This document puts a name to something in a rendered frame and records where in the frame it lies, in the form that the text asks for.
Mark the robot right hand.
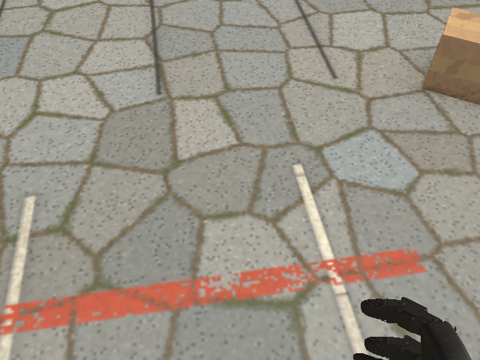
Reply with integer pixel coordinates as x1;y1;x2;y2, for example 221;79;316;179
353;297;472;360

